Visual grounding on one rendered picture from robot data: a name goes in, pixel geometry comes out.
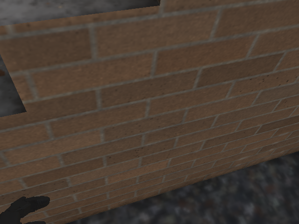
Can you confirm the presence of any robot left hand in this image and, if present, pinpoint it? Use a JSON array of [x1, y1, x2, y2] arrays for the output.
[[0, 196, 50, 224]]

